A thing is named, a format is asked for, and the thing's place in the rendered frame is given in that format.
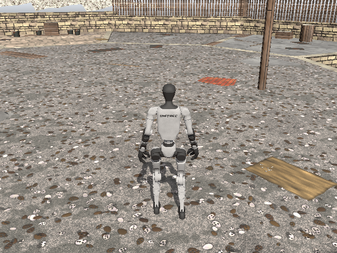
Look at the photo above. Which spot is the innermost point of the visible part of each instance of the robot right hand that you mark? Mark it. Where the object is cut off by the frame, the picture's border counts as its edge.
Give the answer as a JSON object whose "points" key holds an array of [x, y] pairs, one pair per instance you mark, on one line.
{"points": [[196, 152]]}

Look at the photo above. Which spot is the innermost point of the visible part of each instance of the left robot forearm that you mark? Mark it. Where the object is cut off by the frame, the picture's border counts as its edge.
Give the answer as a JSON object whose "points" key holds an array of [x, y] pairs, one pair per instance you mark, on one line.
{"points": [[144, 142]]}

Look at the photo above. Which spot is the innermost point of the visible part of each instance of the humanoid robot torso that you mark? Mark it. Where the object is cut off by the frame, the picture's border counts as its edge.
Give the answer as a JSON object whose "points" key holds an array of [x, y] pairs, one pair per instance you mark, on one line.
{"points": [[168, 127]]}

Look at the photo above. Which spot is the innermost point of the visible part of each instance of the robot left upper arm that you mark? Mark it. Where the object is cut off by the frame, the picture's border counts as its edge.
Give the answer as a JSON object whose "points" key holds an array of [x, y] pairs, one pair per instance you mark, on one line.
{"points": [[149, 120]]}

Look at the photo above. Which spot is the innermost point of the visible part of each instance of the right robot forearm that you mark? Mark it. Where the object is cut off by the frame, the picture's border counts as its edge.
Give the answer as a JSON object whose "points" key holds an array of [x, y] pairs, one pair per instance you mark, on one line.
{"points": [[192, 140]]}

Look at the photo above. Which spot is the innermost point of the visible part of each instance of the robot right upper arm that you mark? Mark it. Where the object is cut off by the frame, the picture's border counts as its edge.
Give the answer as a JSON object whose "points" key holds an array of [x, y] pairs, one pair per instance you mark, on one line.
{"points": [[187, 120]]}

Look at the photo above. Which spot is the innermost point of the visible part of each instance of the robot left hand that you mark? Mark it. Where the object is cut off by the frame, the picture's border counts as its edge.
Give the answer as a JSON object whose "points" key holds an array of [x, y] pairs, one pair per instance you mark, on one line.
{"points": [[141, 156]]}

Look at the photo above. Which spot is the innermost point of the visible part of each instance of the robot right thigh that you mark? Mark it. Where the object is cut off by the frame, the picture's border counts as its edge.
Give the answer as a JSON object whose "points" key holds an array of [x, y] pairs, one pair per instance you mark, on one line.
{"points": [[180, 161]]}

